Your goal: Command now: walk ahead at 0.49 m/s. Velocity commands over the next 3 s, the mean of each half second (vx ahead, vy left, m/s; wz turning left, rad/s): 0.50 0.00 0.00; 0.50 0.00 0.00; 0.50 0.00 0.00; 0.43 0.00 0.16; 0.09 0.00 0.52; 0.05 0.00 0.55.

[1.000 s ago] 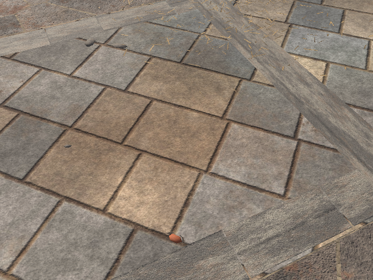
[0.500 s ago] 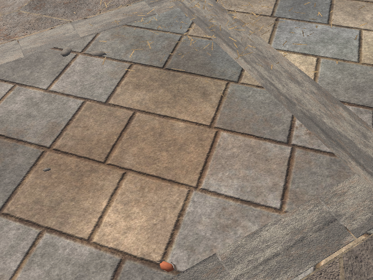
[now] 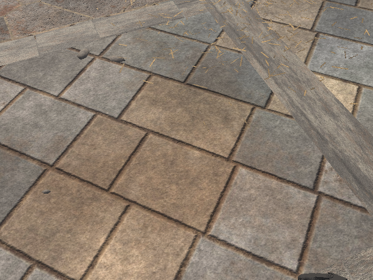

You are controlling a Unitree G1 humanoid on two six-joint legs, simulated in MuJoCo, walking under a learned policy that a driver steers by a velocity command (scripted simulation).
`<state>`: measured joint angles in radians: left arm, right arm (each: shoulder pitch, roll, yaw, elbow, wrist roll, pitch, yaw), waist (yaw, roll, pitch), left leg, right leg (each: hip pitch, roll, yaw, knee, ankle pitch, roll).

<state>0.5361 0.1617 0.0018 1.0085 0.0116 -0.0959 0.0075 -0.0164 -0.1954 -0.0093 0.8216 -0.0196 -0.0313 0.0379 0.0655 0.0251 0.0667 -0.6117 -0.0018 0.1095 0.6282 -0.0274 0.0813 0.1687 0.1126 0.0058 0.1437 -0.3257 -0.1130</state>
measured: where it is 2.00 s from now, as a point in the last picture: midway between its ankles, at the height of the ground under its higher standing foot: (216, 134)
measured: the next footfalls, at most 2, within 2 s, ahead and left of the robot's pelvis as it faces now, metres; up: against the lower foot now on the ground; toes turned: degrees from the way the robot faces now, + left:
left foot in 0.08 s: +0.22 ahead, +0.06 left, +0.00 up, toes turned +3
right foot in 0.64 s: +0.52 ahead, -0.11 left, +0.00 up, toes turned -3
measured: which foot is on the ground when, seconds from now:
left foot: up 0.00-0.06, down 0.08-0.66, up 0.68-1.00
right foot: down 0.00-0.08, up 0.10-0.62, down 0.64-1.00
